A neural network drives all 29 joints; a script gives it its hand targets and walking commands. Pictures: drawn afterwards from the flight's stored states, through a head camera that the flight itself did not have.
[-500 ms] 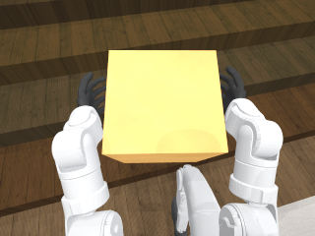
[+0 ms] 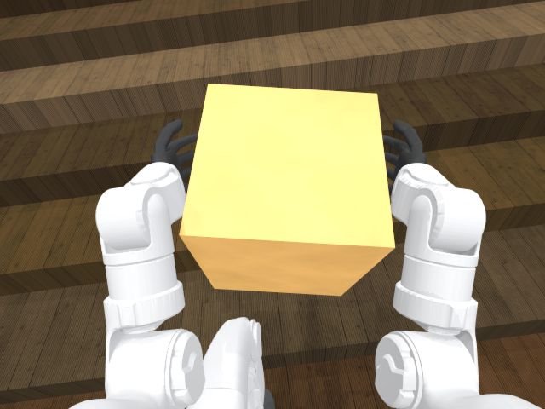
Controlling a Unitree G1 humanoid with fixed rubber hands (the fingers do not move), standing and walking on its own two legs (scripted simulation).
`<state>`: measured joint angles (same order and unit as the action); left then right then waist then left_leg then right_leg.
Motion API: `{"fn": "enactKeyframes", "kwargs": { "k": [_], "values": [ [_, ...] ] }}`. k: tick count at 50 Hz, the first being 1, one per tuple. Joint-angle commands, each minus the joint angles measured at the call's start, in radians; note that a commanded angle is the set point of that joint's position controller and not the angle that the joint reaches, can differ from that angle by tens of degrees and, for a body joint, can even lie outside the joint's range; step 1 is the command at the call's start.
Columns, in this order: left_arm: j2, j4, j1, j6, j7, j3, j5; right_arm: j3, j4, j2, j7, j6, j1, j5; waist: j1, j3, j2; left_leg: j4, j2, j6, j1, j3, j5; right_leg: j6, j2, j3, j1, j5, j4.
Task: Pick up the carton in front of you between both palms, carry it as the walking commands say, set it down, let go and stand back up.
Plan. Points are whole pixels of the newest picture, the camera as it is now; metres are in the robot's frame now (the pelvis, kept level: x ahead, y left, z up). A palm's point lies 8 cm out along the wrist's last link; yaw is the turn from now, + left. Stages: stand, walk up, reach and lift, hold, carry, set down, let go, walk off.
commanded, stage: carry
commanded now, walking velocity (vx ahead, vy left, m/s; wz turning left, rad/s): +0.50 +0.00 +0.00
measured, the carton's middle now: (284, 205) +0.36 +0.02 +0.12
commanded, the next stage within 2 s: none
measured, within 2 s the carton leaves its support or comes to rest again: neither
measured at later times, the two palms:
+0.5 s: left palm out of the picture +0.72 +0.11 +0.29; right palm out of the picture +0.72 -0.19 +0.31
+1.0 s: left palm out of the picture +1.04 +0.13 +0.46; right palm out of the picture +1.05 -0.17 +0.44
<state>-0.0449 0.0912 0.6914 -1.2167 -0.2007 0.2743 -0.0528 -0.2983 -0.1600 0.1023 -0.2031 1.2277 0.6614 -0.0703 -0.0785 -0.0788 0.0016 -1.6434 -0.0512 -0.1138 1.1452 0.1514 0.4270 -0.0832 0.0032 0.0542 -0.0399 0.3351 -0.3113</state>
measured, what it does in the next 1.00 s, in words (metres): climbs: left foot 0.13 m higher, then right foot 0.13 m higher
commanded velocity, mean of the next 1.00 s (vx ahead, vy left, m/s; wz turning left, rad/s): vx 0.50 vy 0.00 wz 0.00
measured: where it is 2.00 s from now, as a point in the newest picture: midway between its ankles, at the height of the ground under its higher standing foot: (300, 98)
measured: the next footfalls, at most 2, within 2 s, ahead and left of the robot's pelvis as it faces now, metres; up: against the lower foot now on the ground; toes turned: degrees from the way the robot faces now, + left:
left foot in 0.06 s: +0.23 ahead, +0.08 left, +0.13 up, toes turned +4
right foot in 0.54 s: +0.61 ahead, -0.16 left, +0.26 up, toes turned -7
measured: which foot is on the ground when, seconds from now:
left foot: up 0.00-0.04, down 0.06-0.56, up 0.58-0.98, down 1.00-1.00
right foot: down 0.00-0.10, up 0.12-0.52, down 0.54-1.00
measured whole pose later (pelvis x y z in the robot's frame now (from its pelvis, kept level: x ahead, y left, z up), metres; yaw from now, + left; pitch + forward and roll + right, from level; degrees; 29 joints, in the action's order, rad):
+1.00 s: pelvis +0.69 -0.02 +0.27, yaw +0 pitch +5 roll +3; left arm -0.07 0.07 0.72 -1.25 -0.19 0.31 -0.01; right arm -0.32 -0.08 0.08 -0.19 1.25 0.72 -0.06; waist -0.04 -0.08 0.00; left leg -1.32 -0.09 -0.13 1.04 0.13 0.35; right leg -0.02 0.13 0.13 -0.03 0.23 -0.26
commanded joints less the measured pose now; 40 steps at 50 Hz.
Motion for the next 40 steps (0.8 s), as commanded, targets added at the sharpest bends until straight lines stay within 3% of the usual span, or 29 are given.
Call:
{"fn": "enactKeyframes", "kwargs": {
  "k": [1,2,3,4,5,6,7,8,10,12,14,15,16,18,19,21,23,25,26,27,28,29,30,31,32,34,37,38,40],
  "values": [
    [-0.605,0.0,0.556,-0.04,0.059,-0.449,-0.173,0.553,0.049,0.595,-0.02,0.036,0.65,0.209,0.074,-0.199,0.208,0.365,0.086,-0.02,-0.443,0.159,-0.135,-0.106,0.11,0.089,-0.146,-1.276,0.088],
    [-0.584,-0.005,0.557,-0.047,0.049,-0.413,-0.145,0.561,0.06,0.616,-0.022,0.042,0.681,0.231,0.111,-0.283,0.283,0.429,0.134,-0.04,-0.55,0.177,-0.175,-0.087,0.138,0.1,-0.077,-1.657,-0.019],
    [-0.572,-0.009,0.558,-0.052,0.041,-0.392,-0.117,0.571,0.059,0.638,-0.02,0.044,0.706,0.253,0.179,-0.355,0.307,0.504,0.155,-0.038,-0.639,0.177,-0.165,-0.063,0.191,0.118,-0.009,-1.879,-0.155],
    [-0.581,-0.004,0.583,-0.055,0.038,-0.376,-0.088,0.582,0.049,0.667,-0.013,0.041,0.755,0.278,0.23,-0.425,0.266,0.664,0.198,-0.025,-0.719,0.167,-0.177,-0.034,0.182,0.136,0.078,-1.951,-0.374],
    [-0.597,-0.001,0.607,-0.055,0.035,-0.363,-0.063,0.594,0.051,0.714,-0.001,0.036,0.771,0.3,0.303,-0.496,0.174,0.951,0.206,-0.041,-0.931,0.073,-0.304,0.025,0.117,0.139,0.044,-1.809,-0.712],
    [-0.61,-0.016,0.593,-0.052,0.035,-0.36,-0.027,0.613,0.067,0.777,0.017,0.028,0.769,0.329,0.263,-0.457,-0.019,1.068,-0.005,-0.141,-1.16,-0.298,-0.835,0.066,0.001,0.036,-0.291,-0.596,-1.068],
    [-0.613,-0.044,0.534,-0.051,0.039,-0.328,0.011,0.637,0.092,0.779,0.026,0.009,0.746,0.355,0.217,-0.603,-0.308,1.166,-0.241,-0.381,-1.292,-0.863,-1.119,0.125,-0.184,-0.105,-0.567,-0.09,-1.582],
    [-0.62,-0.049,0.546,-0.041,0.035,-0.309,0.031,0.662,0.071,0.843,0.043,-0.001,0.809,0.403,0.207,-0.64,-0.13,1.138,-0.221,-0.352,-1.355,-0.866,-0.876,0.066,-0.137,-0.246,-0.678,-0.07,-1.711],
    [-0.66,-0.03,0.625,-0.015,0.041,-0.299,0.054,0.727,0.018,0.943,0.079,-0.03,0.965,0.498,0.176,-0.441,0.039,1.149,-0.189,-0.22,-1.243,-0.75,-0.34,-0.013,-0.055,-0.227,-0.864,-0.035,-1.604],
    [-0.649,-0.032,0.634,0.01,0.038,-0.303,0.07,0.746,0.006,0.981,0.101,-0.048,1.008,0.531,0.143,-0.361,0.063,1.213,-0.191,-0.158,-1.176,-0.621,-0.161,-0.033,-0.008,-0.175,-0.899,-0.041,-1.54],
    [-0.647,-0.044,0.617,0.024,0.032,-0.328,0.074,0.733,-0.004,0.956,0.102,-0.057,0.987,0.524,0.144,-0.306,0.082,1.24,-0.199,-0.15,-1.167,-0.536,-0.258,-0.032,0.018,-0.103,-0.941,0.055,-1.408],
    [-0.649,-0.056,0.595,0.022,0.03,-0.349,0.071,0.711,0.009,0.929,0.096,-0.056,0.952,0.51,0.162,-0.306,0.069,1.25,-0.201,-0.161,-1.211,-0.505,-0.416,-0.032,0.022,-0.048,-0.994,0.043,-1.439],
    [-0.654,-0.059,0.57,0.016,0.029,-0.365,0.071,0.684,0.022,0.894,0.089,-0.05,0.907,0.487,0.191,-0.311,-0.012,1.263,-0.224,-0.187,-1.293,-0.502,-0.487,-0.039,0.026,-0.026,-1.118,0.071,-1.553],
    [-0.667,-0.066,0.566,-0.006,0.029,-0.402,0.051,0.633,0.072,0.838,0.081,-0.031,0.817,0.432,0.222,-0.293,-0.079,1.283,-0.241,-0.19,-1.472,-0.506,-0.498,-0.044,0.056,-0.037,-1.383,0.204,-1.667],
    [-0.672,-0.061,0.573,-0.015,0.029,-0.417,0.036,0.613,0.088,0.821,0.081,-0.021,0.792,0.406,0.224,-0.259,-0.067,1.306,-0.248,-0.176,-1.515,-0.484,-0.489,-0.045,0.074,-0.042,-1.477,0.248,-1.674],
    [-0.683,-0.048,0.611,-0.029,0.029,-0.44,0.012,0.572,0.111,0.794,0.084,-0.002,0.755,0.368,0.182,-0.186,-0.075,1.412,-0.172,-0.116,-1.403,-0.348,-0.411,-0.036,0.107,0.024,-1.393,0.265,-1.426],
    [-0.719,-0.042,0.658,-0.04,0.028,-0.477,-0.031,0.542,0.124,0.784,0.091,0.014,0.746,0.343,0.135,-0.162,-0.08,1.577,-0.075,-0.092,-0.984,-0.114,-0.621,-0.039,0.065,0.175,-0.818,0.072,-0.948],
    [-0.786,-0.043,0.68,-0.042,0.029,-0.518,-0.077,0.498,0.138,0.765,0.094,0.025,0.698,0.295,0.029,-0.344,-0.294,1.374,-0.088,-0.064,-0.984,0.002,-1.475,-0.063,-0.054,0.244,-0.428,-0.139,-0.824],
    [-0.813,-0.03,0.674,-0.038,0.03,-0.543,-0.098,0.488,0.134,0.762,0.094,0.025,0.694,0.267,-0.075,-0.436,-0.338,1.156,-0.094,-0.036,-1.071,0.02,-1.703,-0.052,-0.101,0.28,-0.314,-0.168,-0.756],
    [-0.844,0.006,0.693,-0.026,0.032,-0.568,-0.121,0.476,0.128,0.75,0.093,0.019,0.682,0.24,-0.164,-0.504,-0.286,0.842,-0.066,0.019,-1.121,0.062,-1.668,-0.024,-0.127,0.252,-0.159,-0.274,-0.46],
    [-0.879,0.045,0.745,-0.012,0.041,-0.6,-0.149,0.456,0.123,0.738,0.09,0.008,0.673,0.206,-0.171,-0.602,-0.1,0.508,-0.002,0.059,-0.996,-0.037,-1.09,-0.065,-0.054,0.048,0.09,-0.443,-0.278],
    [-0.886,0.051,0.752,0.007,0.047,-0.641,-0.199,0.422,0.123,0.733,0.085,-0.006,0.569,0.162,-0.076,-0.768,0.322,-0.071,0.218,0.156,-0.592,-0.18,-0.117,-0.341,0.337,-0.68,0.373,-0.792,-0.197],
    [-0.947,0.067,0.746,0.016,0.059,-0.69,-0.263,0.389,0.126,0.675,0.072,-0.01,0.547,0.105,-0.064,-0.827,0.194,-0.264,0.172,0.095,-0.54,-0.369,-0.173,-0.352,0.301,-0.765,0.319,-0.624,-0.187],
    [-0.972,0.14,0.833,0.037,0.075,-0.719,-0.311,0.381,0.093,0.702,0.067,-0.02,0.576,0.093,-0.055,-0.749,0.154,-0.299,0.14,0.073,-0.449,-0.347,-0.195,-0.321,0.283,-0.709,0.277,-0.405,-0.206],
    [-0.997,0.172,0.88,0.049,0.088,-0.737,-0.335,0.383,0.061,0.705,0.065,-0.034,0.612,0.087,-0.034,-0.615,0.062,-0.253,0.09,0.046,-0.371,-0.303,-0.177,-0.263,0.289,-0.635,0.183,-0.318,-0.191],
    [-1.025,0.182,0.886,0.073,0.109,-0.766,-0.377,0.411,0.011,0.68,0.061,-0.057,0.63,0.081,-0.007,-0.499,0.035,-0.22,0.034,0.022,-0.333,-0.317,-0.141,-0.212,0.285,-0.576,0.053,-0.114,-0.141],
    [-0.977,0.169,0.793,0.077,0.11,-0.76,-0.349,0.464,0.0,0.661,0.059,-0.069,0.592,0.09,-0.026,-0.437,-0.009,-0.05,0.0,0.0,-0.209,-0.276,0.026,-0.193,0.314,-0.467,0.111,-0.19,-0.113],
    [-0.958,0.16,0.761,0.069,0.106,-0.748,-0.333,0.483,-0.003,0.655,0.06,-0.066,0.566,0.097,-0.042,-0.421,-0.028,-0.049,0.005,-0.004,-0.157,-0.205,0.012,-0.212,0.32,-0.422,0.141,-0.287,-0.105],
    [-0.898,0.15,0.714,0.053,0.096,-0.715,-0.301,0.512,0.0,0.65,0.062,-0.049,0.566,0.121,-0.077,-0.399,0.057,-0.305,0.006,-0.022,0.088,-0.178,0.088,-0.256,0.363,-0.431,0.277,-0.377,-0.074]
  ]
}}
